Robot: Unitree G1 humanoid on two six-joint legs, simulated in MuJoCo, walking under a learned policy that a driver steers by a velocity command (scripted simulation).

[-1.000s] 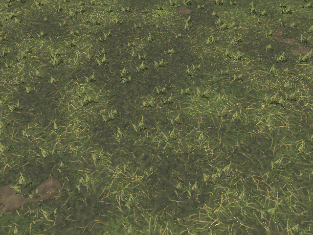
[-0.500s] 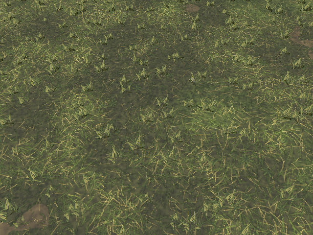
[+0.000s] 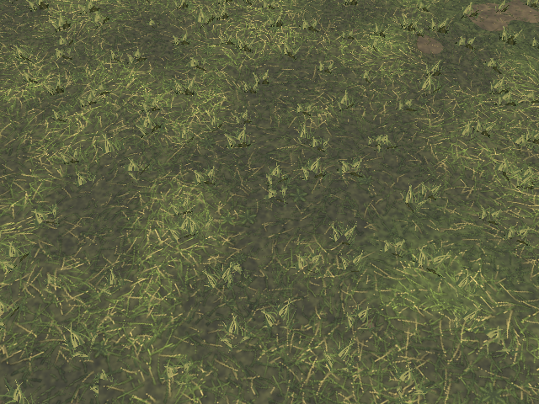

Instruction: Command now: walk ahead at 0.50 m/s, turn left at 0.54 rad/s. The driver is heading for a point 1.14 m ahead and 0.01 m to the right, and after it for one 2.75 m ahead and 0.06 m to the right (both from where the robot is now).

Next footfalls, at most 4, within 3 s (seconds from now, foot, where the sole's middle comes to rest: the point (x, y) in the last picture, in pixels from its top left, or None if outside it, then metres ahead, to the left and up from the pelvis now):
0.30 right None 0.36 -0.12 -0.78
0.84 left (219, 353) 0.60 0.12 -0.78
1.40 right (268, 256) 0.89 -0.02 -0.78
1.92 left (242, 177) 1.20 0.06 -0.78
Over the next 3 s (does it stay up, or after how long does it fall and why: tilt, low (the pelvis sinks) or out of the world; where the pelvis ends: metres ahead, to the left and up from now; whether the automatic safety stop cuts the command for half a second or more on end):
stays up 1.31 0.08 0.00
